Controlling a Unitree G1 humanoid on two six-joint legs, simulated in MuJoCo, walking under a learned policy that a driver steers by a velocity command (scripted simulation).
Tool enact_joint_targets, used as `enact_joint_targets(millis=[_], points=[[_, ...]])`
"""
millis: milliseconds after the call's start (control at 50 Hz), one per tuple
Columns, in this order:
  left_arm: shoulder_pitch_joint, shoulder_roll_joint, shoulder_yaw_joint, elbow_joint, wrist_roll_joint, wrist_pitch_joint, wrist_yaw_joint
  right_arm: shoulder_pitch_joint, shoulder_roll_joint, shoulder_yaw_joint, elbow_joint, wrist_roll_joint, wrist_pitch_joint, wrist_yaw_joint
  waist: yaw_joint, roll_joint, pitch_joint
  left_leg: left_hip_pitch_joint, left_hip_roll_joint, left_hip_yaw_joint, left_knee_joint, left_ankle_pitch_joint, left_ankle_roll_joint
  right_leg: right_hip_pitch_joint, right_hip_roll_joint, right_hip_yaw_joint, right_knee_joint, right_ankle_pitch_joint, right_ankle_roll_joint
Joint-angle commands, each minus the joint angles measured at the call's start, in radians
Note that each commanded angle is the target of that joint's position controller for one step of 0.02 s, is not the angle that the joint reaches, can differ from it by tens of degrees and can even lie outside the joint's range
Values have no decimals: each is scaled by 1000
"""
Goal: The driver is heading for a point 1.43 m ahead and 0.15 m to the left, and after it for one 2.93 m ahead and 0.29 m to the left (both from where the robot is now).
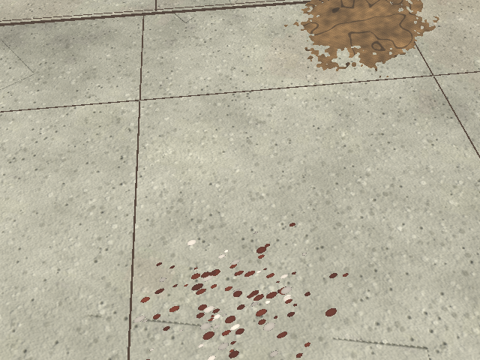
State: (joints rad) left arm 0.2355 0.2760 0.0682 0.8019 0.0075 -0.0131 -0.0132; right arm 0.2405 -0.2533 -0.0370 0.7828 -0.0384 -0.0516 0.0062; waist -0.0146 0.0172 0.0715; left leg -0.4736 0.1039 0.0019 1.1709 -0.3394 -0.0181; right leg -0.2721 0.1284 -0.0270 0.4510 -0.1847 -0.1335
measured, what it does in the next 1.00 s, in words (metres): walks ahead: left foot, then right foot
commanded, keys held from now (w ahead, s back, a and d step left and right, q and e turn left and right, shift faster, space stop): w+e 0.18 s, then w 0.04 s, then w+q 0.78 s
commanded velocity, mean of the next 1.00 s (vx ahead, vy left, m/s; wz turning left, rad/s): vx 0.50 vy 0.00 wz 0.09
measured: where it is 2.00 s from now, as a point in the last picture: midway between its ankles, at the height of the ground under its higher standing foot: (202, 195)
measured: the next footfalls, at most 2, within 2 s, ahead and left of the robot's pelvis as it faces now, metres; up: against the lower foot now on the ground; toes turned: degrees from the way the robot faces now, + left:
left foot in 0.38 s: +0.40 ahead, +0.09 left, +0.00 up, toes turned -8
right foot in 0.90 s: +0.67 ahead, -0.09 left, +0.00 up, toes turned +10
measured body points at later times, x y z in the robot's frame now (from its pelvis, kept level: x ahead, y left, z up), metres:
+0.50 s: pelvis +0.29 +0.04 +0.00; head +0.31 +0.05 +0.45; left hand +0.36 +0.31 -0.14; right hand +0.38 -0.24 -0.11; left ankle +0.36 +0.10 -0.74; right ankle +0.14 -0.05 -0.65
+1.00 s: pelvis +0.55 -0.01 +0.00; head +0.58 -0.01 +0.45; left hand +0.71 +0.26 -0.08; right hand +0.60 -0.29 -0.14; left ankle +0.41 +0.08 -0.67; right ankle +0.63 -0.09 -0.74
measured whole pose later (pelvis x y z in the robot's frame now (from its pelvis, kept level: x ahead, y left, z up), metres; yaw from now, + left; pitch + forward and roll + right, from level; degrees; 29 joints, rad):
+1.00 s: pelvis +0.55 -0.01 +0.00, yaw +10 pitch +1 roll +0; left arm 0.09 0.25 0.01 0.71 0.04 -0.07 0.01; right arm 0.39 -0.30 -0.08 0.84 -0.01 -0.03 0.01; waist -0.07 0.02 0.03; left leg -0.28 -0.10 -0.10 1.01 -0.43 0.07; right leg -0.36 0.02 -0.02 0.52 -0.18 -0.04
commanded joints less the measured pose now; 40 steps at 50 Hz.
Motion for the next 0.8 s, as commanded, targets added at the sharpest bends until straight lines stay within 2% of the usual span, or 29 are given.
enact_joint_targets(millis=[20,60,120,200,260,280,320,340,360,380,400,420,440,460,480,500,520,540,580,660,720,800], points=[[41,131,32,-46,-11,-36,3,71,-89,-23,-46,-13,24,6,-20,-28,-94,-96,17,-13,-63,46,-24,116,-259,297,-221,359,-155],[81,145,36,-36,-7,-40,3,-6,-81,-21,-72,-12,31,8,1,-37,-62,-146,14,-5,-140,121,-36,103,-242,301,-249,295,-144],[149,143,36,-19,-8,-40,5,-135,-84,-19,-111,-8,30,10,47,-57,-29,-220,3,-11,-282,234,-45,149,-231,326,-256,261,-119],[221,148,36,-1,-4,-40,12,-251,-77,-8,-147,-1,20,19,92,-69,-30,-232,-34,-12,-436,318,-35,240,-233,341,-214,333,-102],[261,130,25,19,3,-45,22,-303,-69,1,-163,4,7,27,115,-79,-22,-182,-55,17,-538,341,0,295,-257,326,-197,427,-85],[261,135,23,24,6,-49,25,-305,-73,1,-166,6,4,27,111,-85,-16,-148,-60,20,-566,330,20,306,-272,324,-196,451,-74],[226,154,24,26,12,-55,29,-237,-97,-9,-147,9,0,24,68,-100,-19,-22,-87,31,-625,257,66,312,-287,294,-160,578,-40],[214,165,25,30,15,-58,31,-165,-117,-19,-123,11,-2,16,36,-105,-51,75,-120,46,-639,205,88,324,-281,270,-84,732,-24],[204,170,24,35,18,-57,28,-34,-134,-30,-79,12,-8,5,-26,-79,-118,220,-154,66,-690,196,115,327,-248,224,77,832,-9],[201,154,17,31,19,-60,27,114,-164,-42,-41,4,-16,-7,-92,-50,-207,430,-83,-11,-703,183,155,225,-212,184,289,711,8],[253,79,-2,-4,-2,-64,22,235,-255,-62,-34,-14,-19,-15,-96,117,-334,674,163,-411,-735,59,254,-21,-100,105,633,320,51],[303,95,3,0,6,-66,17,202,-264,-71,-9,14,-2,0,-36,267,-337,721,272,-795,-888,105,345,-247,16,85,816,-293,71],[237,125,3,-3,37,-63,18,98,-196,-58,-31,37,5,13,-2,109,-179,602,238,-722,-901,16,339,-335,-69,125,856,-234,65],[143,122,-2,-16,40,-66,12,44,-145,-48,-41,39,4,18,-6,15,-96,490,195,-576,-910,50,324,-342,-111,119,821,-166,69],[101,107,-6,-30,38,-68,6,27,-119,-40,-34,30,2,18,11,-7,-49,408,140,-486,-932,130,294,-327,-143,108,755,-134,73],[88,102,-9,-43,45,-60,2,39,-112,-36,-17,30,-4,15,27,13,-34,363,100,-427,-942,222,275,-305,-166,106,696,-125,86],[98,89,-15,-39,49,-49,-1,48,-115,-36,-3,31,-10,14,39,31,-45,340,69,-384,-950,296,266,-270,-172,96,662,-118,101],[100,82,-18,-42,49,-42,-3,69,-126,-40,7,35,-16,14,42,47,-61,333,56,-362,-951,368,271,-257,-170,83,639,-116,115],[61,71,-24,-56,46,-33,-5,100,-144,-47,21,41,-19,11,38,46,-64,314,38,-329,-970,389,285,-277,-177,63,581,-100,142],[-130,56,-36,-119,40,-29,-6,167,-150,-55,40,43,-11,6,-11,43,-20,305,3,-314,-1002,352,262,-345,-187,42,381,52,184],[-228,47,-44,-149,31,-33,-10,223,-156,-61,53,40,-8,2,-50,49,-31,351,-9,-318,-964,400,235,-338,-168,41,264,141,190],[-313,53,-49,-186,20,-46,-8,262,-164,-66,55,25,0,-7,-76,59,-40,418,9,-363,-879,524,224,-308,-134,46,167,122,177]])
Keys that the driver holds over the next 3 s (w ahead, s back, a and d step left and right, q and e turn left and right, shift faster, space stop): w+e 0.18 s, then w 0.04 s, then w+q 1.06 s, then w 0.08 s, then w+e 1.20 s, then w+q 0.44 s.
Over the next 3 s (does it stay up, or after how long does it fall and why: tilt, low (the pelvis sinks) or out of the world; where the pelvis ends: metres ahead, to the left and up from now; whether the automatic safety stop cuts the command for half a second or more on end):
stays up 1.56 0.15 0.00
